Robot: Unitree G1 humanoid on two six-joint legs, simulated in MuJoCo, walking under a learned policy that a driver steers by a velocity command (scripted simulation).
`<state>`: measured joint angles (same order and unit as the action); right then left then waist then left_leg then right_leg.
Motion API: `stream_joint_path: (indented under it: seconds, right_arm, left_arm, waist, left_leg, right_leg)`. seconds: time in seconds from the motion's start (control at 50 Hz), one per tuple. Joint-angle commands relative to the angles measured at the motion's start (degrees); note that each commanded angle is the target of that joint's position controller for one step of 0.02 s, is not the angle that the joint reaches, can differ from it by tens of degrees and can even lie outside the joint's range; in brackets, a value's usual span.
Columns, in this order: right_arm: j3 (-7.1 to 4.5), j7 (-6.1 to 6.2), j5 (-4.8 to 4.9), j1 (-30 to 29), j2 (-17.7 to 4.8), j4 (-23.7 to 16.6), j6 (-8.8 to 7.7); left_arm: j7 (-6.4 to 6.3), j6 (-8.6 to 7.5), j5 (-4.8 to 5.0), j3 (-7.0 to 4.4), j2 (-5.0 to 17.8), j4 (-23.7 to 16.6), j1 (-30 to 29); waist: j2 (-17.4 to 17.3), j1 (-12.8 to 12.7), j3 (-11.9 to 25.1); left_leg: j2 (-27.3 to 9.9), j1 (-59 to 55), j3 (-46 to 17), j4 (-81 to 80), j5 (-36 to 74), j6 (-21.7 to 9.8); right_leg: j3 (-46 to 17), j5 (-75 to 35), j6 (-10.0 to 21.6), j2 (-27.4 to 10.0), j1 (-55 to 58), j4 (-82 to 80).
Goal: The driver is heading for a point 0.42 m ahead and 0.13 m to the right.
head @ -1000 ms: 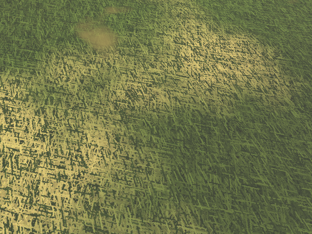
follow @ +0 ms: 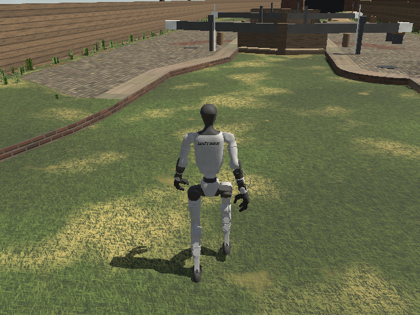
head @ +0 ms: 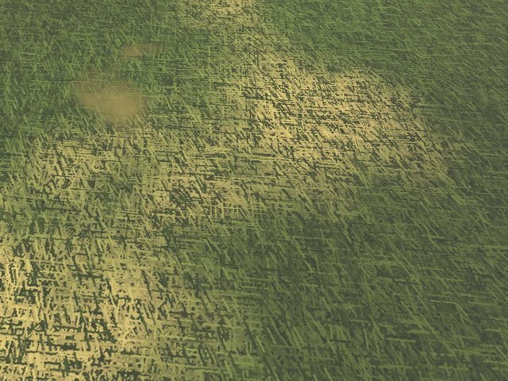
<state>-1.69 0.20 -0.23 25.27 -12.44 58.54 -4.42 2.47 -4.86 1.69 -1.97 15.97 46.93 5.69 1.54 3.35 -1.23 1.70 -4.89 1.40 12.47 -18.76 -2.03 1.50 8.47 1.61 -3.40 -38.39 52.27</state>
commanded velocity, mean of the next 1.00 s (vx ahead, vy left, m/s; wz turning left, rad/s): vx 0.27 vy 0.00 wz -0.26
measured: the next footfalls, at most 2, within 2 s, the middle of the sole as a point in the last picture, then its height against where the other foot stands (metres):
right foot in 0.16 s outside the picture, level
left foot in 0.64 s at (241, 359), level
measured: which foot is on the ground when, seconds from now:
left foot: down 0.00-0.18, up 0.20-0.62, down 0.64-1.00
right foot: up 0.00-0.14, down 0.16-0.64, up 0.66-0.88, down 0.90-1.00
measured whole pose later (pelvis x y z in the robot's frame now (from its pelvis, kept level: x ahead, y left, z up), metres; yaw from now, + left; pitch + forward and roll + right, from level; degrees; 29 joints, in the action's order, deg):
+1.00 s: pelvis +0.40 -0.07 -0.01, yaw -17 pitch +0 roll +1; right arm -0.9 0.0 -1.0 8.7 -12.4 48.0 -1.4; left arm -1.8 1.4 -1.0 -2.1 14.0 48.8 15.3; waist -0.4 0.0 -1.2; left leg 0.9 19.2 -0.1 28.9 -9.4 0.1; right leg -3.1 18.9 -1.4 -1.2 -13.8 32.9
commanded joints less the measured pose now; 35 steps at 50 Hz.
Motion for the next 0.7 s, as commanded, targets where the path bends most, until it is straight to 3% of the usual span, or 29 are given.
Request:
stream_joint_path:
  seconds: [0.02, 0.06, 0.1, 0.14, 0.16, 0.18, 0.2, 0.22, 0.24, 0.26, 0.3, 0.34, 0.38, 0.44, 0.48, 0.52, 0.58, 0.62, 0.64, 0.66, 0.68, 0.7]
  right_arm:
    - [-1.94, 1.19, 0.27, -1.7, -11.4, -3.0, -1.46]
    - [-2.24, 1.06, 0.87, -1.2, -11.8, -2.6, -1.61]
    - [-2.64, 1.12, 0.61, -1.9, -12.6, -3.2, -1.07]
    - [-2.97, 1.59, -0.25, -3.0, -13.2, -4.4, 0.61]
    - [-2.77, 1.90, -0.48, -2.9, -13.1, -5.3, 1.03]
    - [-1.18, 1.32, -1.50, 1.0, -7.8, -7.9, 0.22]
    - [0.22, 0.01, -0.74, 2.1, -4.8, -8.2, -2.09]
    - [-1.44, -0.80, 1.62, -4.8, -10.4, -10.4, -3.97]
    - [-1.61, -0.79, 2.79, -8.8, -11.8, -12.4, -4.83]
    - [-1.72, -0.25, 1.98, -10.0, -11.4, -12.5, -5.01]
    - [-2.38, 0.56, 0.40, -7.5, -11.3, -12.3, -3.41]
    - [-2.38, 0.87, -0.60, -7.7, -10.1, -13.3, -1.98]
    - [-2.42, 1.48, -1.26, -11.2, -9.7, -15.1, -1.26]
    - [-1.64, 1.40, -1.66, -16.0, -7.3, -16.9, -1.68]
    - [-1.20, 0.71, -1.06, -19.8, -6.4, -18.0, -2.04]
    - [-1.24, 0.11, -0.47, -22.0, -7.1, -18.9, -1.92]
    - [-1.80, -0.56, -0.99, -22.9, -9.2, -19.9, -2.26]
    - [-2.14, -0.59, -1.48, -18.6, -9.9, -18.7, -2.97]
    - [-2.47, -0.24, -2.29, -15.7, -12.3, -18.5, -3.44]
    - [-2.81, 0.06, -3.13, -13.7, -15.0, -18.7, -3.14]
    - [-2.11, 0.00, -2.15, -10.1, -10.1, -17.5, -1.81]
    - [-1.01, -0.33, -0.39, -9.4, -6.8, -16.8, -0.85]
  left_arm:
    - [0.49, -0.11, -0.35, 1.01, -0.1, -7.4, -10.6]
    - [0.53, 0.20, -0.09, 0.35, 2.3, -8.6, -11.2]
    - [0.81, 0.24, -0.23, -0.80, 4.6, -8.9, -9.1]
    - [0.89, 0.98, 0.07, -3.03, 7.8, -5.9, 2.9]
    - [0.34, 1.65, 0.23, -4.55, 10.2, -4.0, 10.9]
    - [-0.56, 2.17, -0.40, -5.97, 15.4, -3.7, 17.1]
    - [-0.58, 2.05, -0.35, -5.12, 13.9, -4.5, 15.9]
    - [-0.57, 1.40, -0.84, -4.17, 10.7, -4.5, 13.9]
    - [-0.56, 0.79, -1.13, -3.72, 9.2, -5.0, 10.5]
    - [-0.32, 0.20, -1.40, -3.32, 8.2, -5.9, 6.6]
    - [-0.35, -0.19, -2.32, -2.87, 7.0, -7.6, 2.0]
    - [-0.71, -0.35, -1.67, -2.89, 6.9, -7.6, 2.6]
    - [-1.52, -0.51, -1.89, -3.07, 8.1, -7.0, 4.5]
    - [-2.50, 0.31, -1.61, -3.14, 8.3, -5.7, 7.7]
    - [-3.06, 1.09, -0.97, -3.10, 8.3, -4.5, 11.1]
    - [-3.46, 1.81, -0.98, -2.88, 8.0, -3.7, 12.3]
    - [-3.82, 2.68, -1.57, -2.57, 7.3, -3.1, 12.7]
    - [-3.92, 3.01, -1.61, -2.17, 6.3, -3.1, 11.4]
    - [-3.81, 2.70, -2.20, -1.69, 5.1, -3.7, 12.2]
    - [-3.55, 1.99, -2.52, -1.10, 3.5, -3.2, 19.2]
    - [-3.45, 2.05, -1.83, -0.62, 3.8, -1.7, 22.1]
    - [-3.24, 2.90, -1.31, -1.37, 7.3, -2.3, 19.0]
  waist:
    - [-6.5, 0.4, -6.3]
    - [-6.5, -0.5, -6.3]
    - [-7.6, -2.8, -2.8]
    - [-8.7, -9.1, 4.8]
    - [-7.0, -12.8, 8.4]
    - [5.9, -11.1, 15.5]
    - [10.5, -8.9, 23.6]
    - [6.8, -10.3, 15.5]
    - [2.9, -8.4, 7.8]
    - [-2.8, -5.5, 3.1]
    - [-1.1, -1.3, 1.7]
    - [0.3, -0.7, 0.8]
    - [0.5, -1.4, -0.8]
    - [0.6, -3.6, 1.2]
    - [1.2, -6.1, 3.3]
    - [2.3, -7.0, 3.5]
    - [2.9, -6.6, 4.2]
    - [2.9, -3.8, 5.3]
    - [0.3, -3.1, 9.0]
    - [-8.0, -5.6, 15.6]
    - [-14.6, -2.8, 22.3]
    - [-11.0, -2.0, 21.0]
  left_leg:
    - [-12.6, 11.4, -1.4, -10.3, 23.9, -7.1]
    - [-14.2, 6.2, 0.7, -8.3, 30.2, -6.1]
    - [-15.4, 0.7, 2.7, -1.1, 48.9, -4.5]
    - [-14.6, -0.5, 5.2, 16.3, 63.9, -2.6]
    - [-13.0, 7.9, 5.8, 29.8, 59.6, -1.0]
    - [-6.1, 29.8, 6.0, 53.6, 28.6, 2.0]
    - [2.6, 41.6, -4.3, 68.6, -12.1, 2.2]
    - [-0.9, 47.7, -9.8, 71.5, -9.2, 0.4]
    - [-3.6, 48.1, -8.4, 68.0, -3.8, -0.9]
    - [-6.0, 45.5, -7.9, 62.8, -0.4, -0.8]
    - [-8.9, 37.9, -8.5, 56.4, 2.6, 0.1]
    - [-9.3, 36.3, -7.0, 51.8, 4.3, 2.2]
    - [-8.6, 37.3, -5.3, 45.2, 9.5, 4.7]
    - [-6.1, 33.2, -3.4, 31.2, 21.0, 5.6]
    - [-4.0, 30.5, -2.9, 25.0, 28.4, 5.3]
    - [-3.4, 31.2, -3.7, 21.3, 28.8, 4.9]
    - [-2.9, 32.4, -5.1, 16.6, 21.9, 3.0]
    - [-2.7, 26.6, -4.5, 10.3, 24.0, 0.5]
    - [-7.1, 16.9, -7.7, 10.4, 42.8, -1.9]
    - [-16.6, -0.2, -16.3, 16.5, 63.5, -9.3]
    - [-23.7, -7.4, -24.5, 16.3, 65.7, -17.0]
    - [-24.2, -4.9, -27.4, 14.2, 52.3, -16.9]
  right_leg:
    - [2.4, -10.0, -0.5, 1.1, 6.8, -13.4]
    - [1.8, -10.8, 1.5, 2.0, 7.3, -18.0]
    - [3.2, -8.7, 4.0, 4.4, 10.9, -18.8]
    - [5.1, -4.6, 6.5, 8.1, 23.4, -17.6]
    - [2.2, -3.5, 8.3, 7.8, 36.2, -18.3]
    - [-21.9, 4.5, 16.0, -5.9, 57.0, -19.5]
    - [-51.1, 19.1, 23.1, -16.2, 63.0, -33.5]
    - [-48.5, 23.4, 19.5, -14.5, 56.4, -38.2]
    - [-39.9, 20.5, 17.2, -12.6, 46.7, -39.5]
    - [-33.5, 13.5, 16.0, -10.1, 36.7, -40.6]
    - [-26.1, 6.6, 14.8, -5.9, 25.7, -42.3]
    - [-22.3, 3.2, 15.3, -4.3, 20.2, -43.5]
    - [-17.3, -10.4, 15.2, -3.4, 17.4, -42.8]
    - [-9.9, -25.9, 11.3, 0.5, 17.3, -38.0]
    - [-10.2, -23.9, 9.4, 0.3, 20.0, -36.4]
    - [-12.5, -21.3, 8.9, -1.3, 24.3, -34.7]
    - [-16.9, -23.2, 9.1, -4.3, 32.0, -28.7]
    - [-17.9, -25.3, 7.6, -3.4, 34.0, -22.7]
    - [-16.5, -22.9, 5.4, -0.1, 31.1, -16.9]
    - [-14.6, -6.0, 2.1, 4.3, 20.0, -7.7]
    - [-11.1, 24.4, -1.6, 7.8, 14.0, 3.3]
    - [-10.9, 33.1, -3.1, 6.0, 11.0, 7.3]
